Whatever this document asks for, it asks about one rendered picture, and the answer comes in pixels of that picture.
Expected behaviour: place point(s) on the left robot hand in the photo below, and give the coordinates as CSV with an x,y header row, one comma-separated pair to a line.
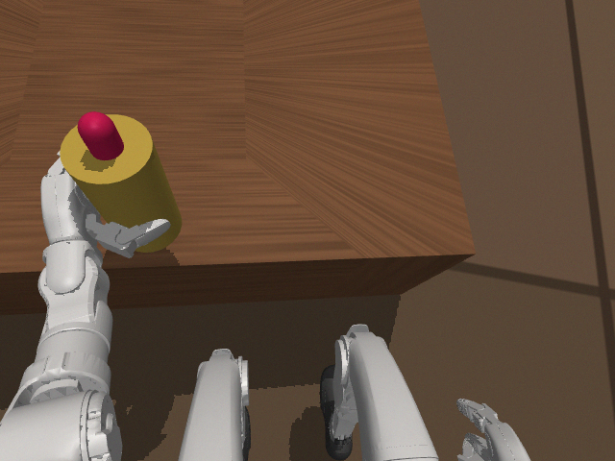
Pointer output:
x,y
67,214

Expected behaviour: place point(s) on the bottle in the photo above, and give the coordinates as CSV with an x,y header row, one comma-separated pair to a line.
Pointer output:
x,y
114,161

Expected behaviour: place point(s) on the right robot foot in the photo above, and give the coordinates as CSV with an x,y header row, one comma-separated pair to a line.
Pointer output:
x,y
336,449

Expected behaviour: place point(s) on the right robot hand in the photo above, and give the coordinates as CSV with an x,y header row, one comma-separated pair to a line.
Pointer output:
x,y
501,444

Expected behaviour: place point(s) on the left robot arm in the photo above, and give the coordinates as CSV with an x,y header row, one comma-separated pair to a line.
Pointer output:
x,y
63,410

